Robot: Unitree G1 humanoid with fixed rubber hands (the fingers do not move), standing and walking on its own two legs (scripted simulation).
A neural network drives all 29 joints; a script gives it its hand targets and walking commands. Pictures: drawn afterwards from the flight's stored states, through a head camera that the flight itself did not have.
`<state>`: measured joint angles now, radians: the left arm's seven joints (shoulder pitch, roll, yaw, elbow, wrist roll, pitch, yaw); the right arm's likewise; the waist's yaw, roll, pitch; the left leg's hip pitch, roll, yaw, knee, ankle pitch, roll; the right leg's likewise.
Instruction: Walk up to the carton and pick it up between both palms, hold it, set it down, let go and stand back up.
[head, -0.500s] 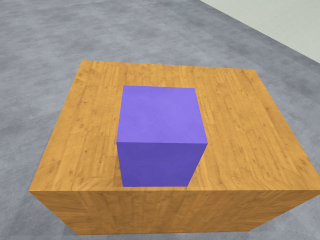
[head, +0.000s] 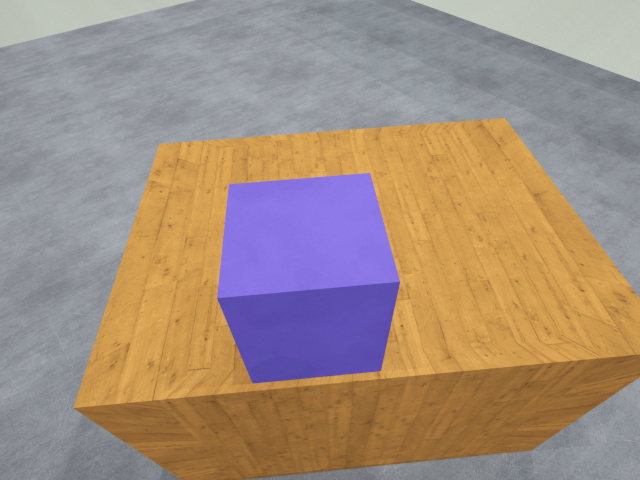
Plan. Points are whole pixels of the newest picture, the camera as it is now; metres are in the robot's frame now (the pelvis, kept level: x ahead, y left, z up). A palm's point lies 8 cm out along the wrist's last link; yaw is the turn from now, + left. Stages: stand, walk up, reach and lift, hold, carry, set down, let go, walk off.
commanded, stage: walk up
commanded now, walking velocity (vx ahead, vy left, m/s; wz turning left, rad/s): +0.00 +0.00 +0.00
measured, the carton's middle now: (308, 282) +0.41 +0.02 -0.02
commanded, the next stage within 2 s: none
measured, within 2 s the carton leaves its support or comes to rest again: neither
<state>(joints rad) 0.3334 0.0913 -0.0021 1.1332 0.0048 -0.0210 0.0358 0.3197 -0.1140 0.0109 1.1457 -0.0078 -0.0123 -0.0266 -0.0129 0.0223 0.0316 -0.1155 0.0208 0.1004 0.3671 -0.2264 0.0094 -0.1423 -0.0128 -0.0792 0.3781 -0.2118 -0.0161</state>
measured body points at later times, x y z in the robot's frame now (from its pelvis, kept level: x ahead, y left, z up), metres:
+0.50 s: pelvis +0.00 -0.01 +0.00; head +0.00 -0.02 +0.45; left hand -0.03 +0.18 -0.16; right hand -0.04 -0.20 -0.17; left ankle -0.02 +0.11 -0.75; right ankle +0.00 -0.11 -0.75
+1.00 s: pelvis +0.00 -0.02 +0.00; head +0.01 -0.02 +0.45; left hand -0.03 +0.17 -0.16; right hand -0.05 -0.20 -0.17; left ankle -0.02 +0.11 -0.75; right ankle +0.00 -0.11 -0.75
